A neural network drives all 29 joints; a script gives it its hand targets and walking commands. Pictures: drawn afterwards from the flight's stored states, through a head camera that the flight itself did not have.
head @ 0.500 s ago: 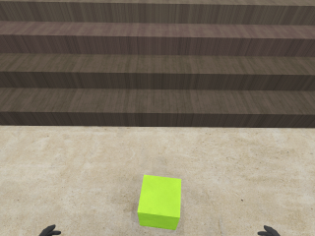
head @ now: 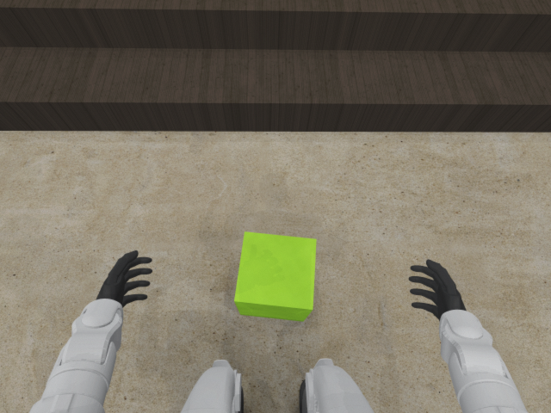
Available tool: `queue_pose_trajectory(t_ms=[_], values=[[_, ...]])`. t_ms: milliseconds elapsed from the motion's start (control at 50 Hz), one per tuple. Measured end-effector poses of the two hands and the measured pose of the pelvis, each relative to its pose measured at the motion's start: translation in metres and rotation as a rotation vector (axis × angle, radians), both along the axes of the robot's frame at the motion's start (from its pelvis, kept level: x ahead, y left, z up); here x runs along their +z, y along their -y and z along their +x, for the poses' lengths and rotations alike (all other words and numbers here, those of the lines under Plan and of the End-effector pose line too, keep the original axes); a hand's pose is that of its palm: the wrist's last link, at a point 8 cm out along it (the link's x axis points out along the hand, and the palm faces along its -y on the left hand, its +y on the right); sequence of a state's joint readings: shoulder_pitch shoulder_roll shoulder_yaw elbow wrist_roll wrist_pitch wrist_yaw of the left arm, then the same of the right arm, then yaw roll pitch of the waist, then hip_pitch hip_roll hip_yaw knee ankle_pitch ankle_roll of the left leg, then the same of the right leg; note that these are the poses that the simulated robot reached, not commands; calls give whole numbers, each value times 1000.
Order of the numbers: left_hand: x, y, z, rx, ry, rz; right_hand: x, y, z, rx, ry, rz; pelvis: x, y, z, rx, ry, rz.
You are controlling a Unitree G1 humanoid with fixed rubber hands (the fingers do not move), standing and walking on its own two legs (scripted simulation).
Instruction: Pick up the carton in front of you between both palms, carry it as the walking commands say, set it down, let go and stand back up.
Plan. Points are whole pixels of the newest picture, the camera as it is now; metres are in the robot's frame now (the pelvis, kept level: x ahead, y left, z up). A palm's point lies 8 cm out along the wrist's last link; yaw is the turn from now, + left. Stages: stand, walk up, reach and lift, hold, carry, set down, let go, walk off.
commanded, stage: reach and lift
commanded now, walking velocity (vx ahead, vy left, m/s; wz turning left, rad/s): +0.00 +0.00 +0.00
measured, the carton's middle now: (275, 279) +0.43 -0.01 -0.60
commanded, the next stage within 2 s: none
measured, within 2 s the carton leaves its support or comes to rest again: neither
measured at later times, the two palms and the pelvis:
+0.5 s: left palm (179, 213) +0.46 +0.18 -0.15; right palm (385, 234) +0.41 -0.21 -0.15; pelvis -0.08 +0.01 -0.08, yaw +0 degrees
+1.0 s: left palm (202, 253) +0.45 +0.18 -0.38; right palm (357, 266) +0.41 -0.21 -0.37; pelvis -0.07 +0.01 -0.22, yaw -1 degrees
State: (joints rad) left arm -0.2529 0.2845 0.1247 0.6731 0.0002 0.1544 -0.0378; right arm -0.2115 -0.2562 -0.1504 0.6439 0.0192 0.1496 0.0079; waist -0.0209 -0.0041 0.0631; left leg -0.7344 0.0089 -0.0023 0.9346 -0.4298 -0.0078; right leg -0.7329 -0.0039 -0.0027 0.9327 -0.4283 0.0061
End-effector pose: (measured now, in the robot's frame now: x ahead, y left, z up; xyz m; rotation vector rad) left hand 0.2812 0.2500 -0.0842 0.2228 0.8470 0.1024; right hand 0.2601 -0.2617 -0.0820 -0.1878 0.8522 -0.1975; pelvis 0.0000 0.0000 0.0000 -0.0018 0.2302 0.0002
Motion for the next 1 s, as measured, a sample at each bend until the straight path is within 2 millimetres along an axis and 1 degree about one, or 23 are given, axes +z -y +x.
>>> queue_pose_trajectory(t_ms=[80, 160, 280, 380, 480, 540, 600, 660, 740, 800, 860, 940, 1000], values=[[-18, 9, 27, -4, 31, -26, -18, -8, 23, -22, 38, 26, -14, -1, -10, -3, -107, 0], [-33, 19, 53, -11, 66, -47, -32, -15, 46, -38, 83, 44, -28, -2, -27, -5, -192, 0], [-45, 35, 94, -24, 115, -80, -46, -25, 79, -60, 139, 70, -45, -4, -56, -5, -287, -2], [-53, 49, 133, -32, 138, -112, -56, -35, 114, -78, 172, 102, -60, -6, -76, -2, -351, -5], [-62, 65, 169, -45, 168, -144, -67, -49, 148, -86, 205, 126, -75, -7, -85, 2, -420, -8], [-72, 71, 185, -53, 182, -151, -77, -55, 161, -88, 219, 126, -79, -7, -83, 4, -463, -10], [-86, 74, 192, -55, 184, -150, -90, -58, 167, -92, 223, 126, -81, -7, -78, 5, -506, -11], [-105, 75, 194, -49, 179, -149, -109, -58, 168, -96, 217, 127, -85, -7, -70, 5, -552, -12], [-139, 75, 191, -34, 167, -147, -141, -58, 167, -100, 202, 123, -101, -7, -59, 3, -619, -14], [-173, 76, 186, -23, 154, -144, -173, -56, 163, -102, 188, 120, -122, -6, -55, 1, -662, -15], [-211, 75, 180, -14, 145, -140, -209, -55, 159, -103, 177, 118, -147, -6, -54, -2, -693, -16], [-262, 74, 173, -10, 150, -132, -257, -52, 155, -101, 175, 114, -186, -5, -60, -4, -703, -16], [-294, 72, 170, -10, 161, -128, -290, -51, 152, -97, 179, 111, -216, -5, -68, -6, -686, -15]])
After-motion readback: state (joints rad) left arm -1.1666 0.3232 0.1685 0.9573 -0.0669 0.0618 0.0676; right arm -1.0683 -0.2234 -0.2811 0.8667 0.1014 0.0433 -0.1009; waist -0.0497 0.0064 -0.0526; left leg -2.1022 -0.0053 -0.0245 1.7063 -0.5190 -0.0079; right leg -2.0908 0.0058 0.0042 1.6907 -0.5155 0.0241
